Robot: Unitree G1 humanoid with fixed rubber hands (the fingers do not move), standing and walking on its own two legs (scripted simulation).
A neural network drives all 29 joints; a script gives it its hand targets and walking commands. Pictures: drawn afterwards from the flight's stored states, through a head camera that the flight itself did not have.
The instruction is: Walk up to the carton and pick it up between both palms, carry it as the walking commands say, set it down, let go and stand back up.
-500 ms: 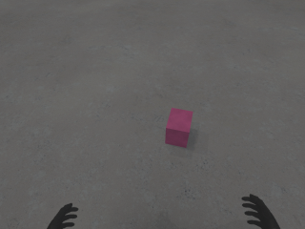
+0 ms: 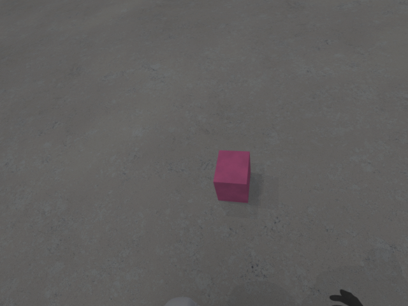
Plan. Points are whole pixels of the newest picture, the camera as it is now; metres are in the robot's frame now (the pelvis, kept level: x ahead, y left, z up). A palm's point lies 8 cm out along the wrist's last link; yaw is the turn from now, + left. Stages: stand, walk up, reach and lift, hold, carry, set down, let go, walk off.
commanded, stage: walk up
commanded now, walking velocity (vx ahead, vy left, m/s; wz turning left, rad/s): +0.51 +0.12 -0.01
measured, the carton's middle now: (233, 176) +0.80 +0.00 -0.67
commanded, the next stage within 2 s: none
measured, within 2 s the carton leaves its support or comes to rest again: neither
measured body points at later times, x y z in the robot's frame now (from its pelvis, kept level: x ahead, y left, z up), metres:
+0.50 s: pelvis +0.16 +0.05 -0.01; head +0.16 +0.05 +0.44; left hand +0.26 +0.29 -0.14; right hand +0.27 -0.22 -0.11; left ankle +0.20 +0.15 -0.74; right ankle +0.12 -0.07 -0.69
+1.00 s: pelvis +0.26 +0.05 -0.01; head +0.28 +0.05 +0.44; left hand +0.34 +0.30 -0.15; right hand +0.34 -0.21 -0.13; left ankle +0.25 +0.16 -0.74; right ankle +0.23 -0.08 -0.72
